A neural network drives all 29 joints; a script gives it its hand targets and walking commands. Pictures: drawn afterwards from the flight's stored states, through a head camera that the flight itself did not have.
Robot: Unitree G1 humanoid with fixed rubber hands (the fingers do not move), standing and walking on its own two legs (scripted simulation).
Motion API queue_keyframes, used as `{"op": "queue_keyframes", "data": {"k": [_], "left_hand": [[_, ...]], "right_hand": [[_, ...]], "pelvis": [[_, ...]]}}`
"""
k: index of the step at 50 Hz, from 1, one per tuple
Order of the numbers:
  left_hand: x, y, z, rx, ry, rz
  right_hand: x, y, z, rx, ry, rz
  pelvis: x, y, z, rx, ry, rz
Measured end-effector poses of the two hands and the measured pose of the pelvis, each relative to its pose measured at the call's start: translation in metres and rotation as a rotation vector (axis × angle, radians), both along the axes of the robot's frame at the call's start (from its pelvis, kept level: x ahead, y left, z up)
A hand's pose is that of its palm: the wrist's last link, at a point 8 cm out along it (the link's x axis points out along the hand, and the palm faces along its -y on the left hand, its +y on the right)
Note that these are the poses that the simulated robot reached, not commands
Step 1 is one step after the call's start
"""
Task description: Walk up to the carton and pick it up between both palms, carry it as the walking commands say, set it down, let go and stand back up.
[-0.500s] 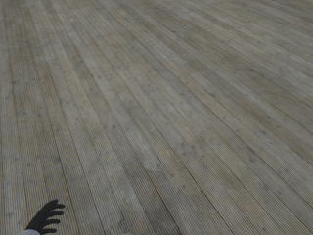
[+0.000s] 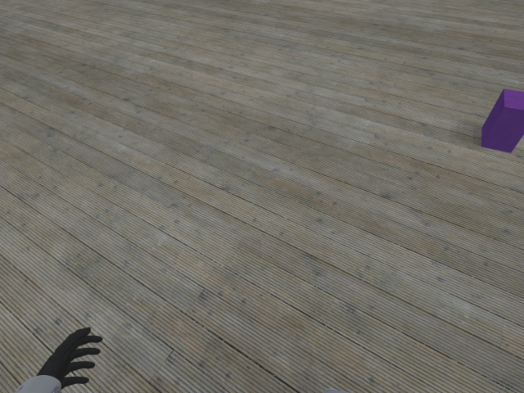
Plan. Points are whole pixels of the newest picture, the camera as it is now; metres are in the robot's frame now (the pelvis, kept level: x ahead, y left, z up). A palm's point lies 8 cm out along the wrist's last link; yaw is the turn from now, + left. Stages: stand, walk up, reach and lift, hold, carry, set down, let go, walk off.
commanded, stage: walk up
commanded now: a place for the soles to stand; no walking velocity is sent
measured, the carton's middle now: (507, 121) +1.51 -1.41 -0.62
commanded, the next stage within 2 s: none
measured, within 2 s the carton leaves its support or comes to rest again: neither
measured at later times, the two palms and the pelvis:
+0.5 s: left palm (182, 251) +0.43 +0.18 -0.09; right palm out of the picture +0.17 -0.43 -0.03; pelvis +0.22 -0.08 +0.02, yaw -20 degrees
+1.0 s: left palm (277, 157) +0.69 -0.04 -0.07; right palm out of the picture +0.35 -0.58 -0.08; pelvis +0.44 -0.27 +0.01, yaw -32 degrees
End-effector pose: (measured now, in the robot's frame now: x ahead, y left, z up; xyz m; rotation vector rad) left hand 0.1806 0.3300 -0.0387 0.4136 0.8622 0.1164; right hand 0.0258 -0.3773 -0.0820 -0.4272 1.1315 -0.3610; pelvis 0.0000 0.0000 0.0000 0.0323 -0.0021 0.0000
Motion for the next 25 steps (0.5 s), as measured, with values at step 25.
{"op": "queue_keyframes", "data": {"k": [25], "left_hand": [[0.245,-0.151,-0.051,-0.084,0.208,-0.292]], "right_hand": [[0.146,-0.057,0.047,-0.07,-0.126,-0.209]], "pelvis": [[0.22,-0.078,0.016,0.0,-0.017,-0.352]]}}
